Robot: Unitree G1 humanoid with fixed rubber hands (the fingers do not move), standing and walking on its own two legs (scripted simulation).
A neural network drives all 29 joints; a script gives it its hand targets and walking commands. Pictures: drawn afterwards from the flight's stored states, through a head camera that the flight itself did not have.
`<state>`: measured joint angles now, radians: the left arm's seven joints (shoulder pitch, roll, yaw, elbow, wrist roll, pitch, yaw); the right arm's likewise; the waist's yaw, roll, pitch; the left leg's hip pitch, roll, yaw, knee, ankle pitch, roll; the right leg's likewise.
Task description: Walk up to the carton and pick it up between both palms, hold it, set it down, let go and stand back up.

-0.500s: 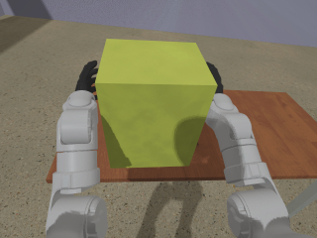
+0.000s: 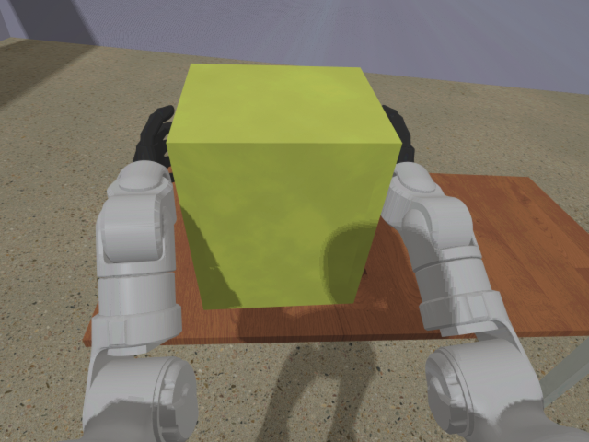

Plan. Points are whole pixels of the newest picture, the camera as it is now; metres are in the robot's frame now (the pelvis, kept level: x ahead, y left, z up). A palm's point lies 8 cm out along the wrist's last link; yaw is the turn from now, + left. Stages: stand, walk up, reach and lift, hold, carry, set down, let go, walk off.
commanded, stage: hold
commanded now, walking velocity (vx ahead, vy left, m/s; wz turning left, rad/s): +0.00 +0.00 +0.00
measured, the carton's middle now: (278, 193) +0.37 -0.01 +0.22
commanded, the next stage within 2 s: none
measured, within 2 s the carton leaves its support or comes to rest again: neither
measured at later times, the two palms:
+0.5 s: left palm (128, 167) +0.35 +0.16 +0.26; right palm (389, 150) +0.36 -0.13 +0.28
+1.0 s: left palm (131, 171) +0.35 +0.16 +0.26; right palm (389, 157) +0.36 -0.13 +0.27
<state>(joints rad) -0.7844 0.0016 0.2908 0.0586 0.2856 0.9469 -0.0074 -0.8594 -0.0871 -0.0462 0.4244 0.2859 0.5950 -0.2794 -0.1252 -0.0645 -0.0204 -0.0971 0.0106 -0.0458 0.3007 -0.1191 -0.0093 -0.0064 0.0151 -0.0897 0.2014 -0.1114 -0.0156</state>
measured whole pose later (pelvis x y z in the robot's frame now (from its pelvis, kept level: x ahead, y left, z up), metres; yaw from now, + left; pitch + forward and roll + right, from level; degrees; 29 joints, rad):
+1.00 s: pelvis +0.00 +0.00 +0.00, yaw +0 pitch -6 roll -1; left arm -0.76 -0.01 0.30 -0.06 0.30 1.06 -0.02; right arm -0.89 -0.10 -0.02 0.39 0.35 0.69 -0.31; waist -0.10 -0.05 -0.04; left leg -0.08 0.01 -0.04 0.30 -0.12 -0.01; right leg 0.01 0.02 -0.09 0.21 -0.12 -0.02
